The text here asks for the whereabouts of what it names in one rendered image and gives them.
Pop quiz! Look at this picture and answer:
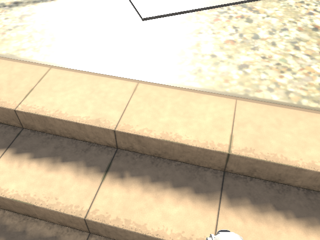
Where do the stairs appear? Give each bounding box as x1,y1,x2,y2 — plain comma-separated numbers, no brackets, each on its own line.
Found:
0,107,320,240

